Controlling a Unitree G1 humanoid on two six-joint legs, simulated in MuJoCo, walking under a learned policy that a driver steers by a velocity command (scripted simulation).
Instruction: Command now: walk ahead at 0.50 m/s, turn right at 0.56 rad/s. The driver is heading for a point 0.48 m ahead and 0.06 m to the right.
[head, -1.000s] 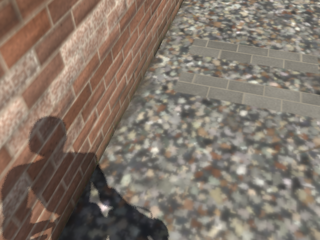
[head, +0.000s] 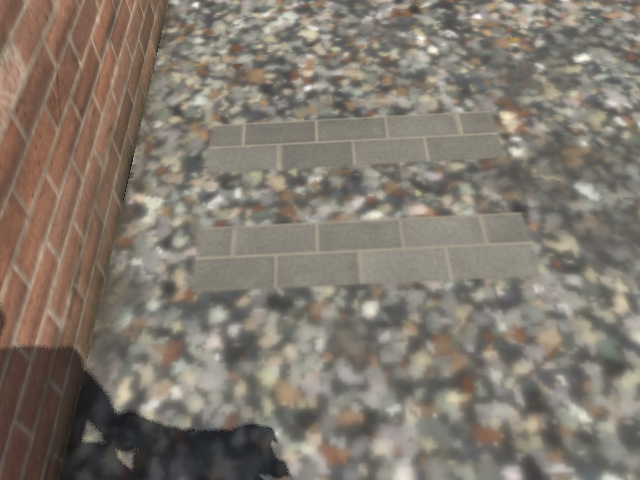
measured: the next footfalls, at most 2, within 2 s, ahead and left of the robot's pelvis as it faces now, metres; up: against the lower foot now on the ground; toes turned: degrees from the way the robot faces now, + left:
left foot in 0.44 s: +0.47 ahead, +0.07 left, +0.00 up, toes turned -18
right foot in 0.84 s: +0.47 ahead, -0.19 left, +0.00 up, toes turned -19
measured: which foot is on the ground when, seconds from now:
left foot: up 0.00-0.42, down 0.44-1.00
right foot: down 0.00-0.46, up 0.48-0.82, down 0.84-1.00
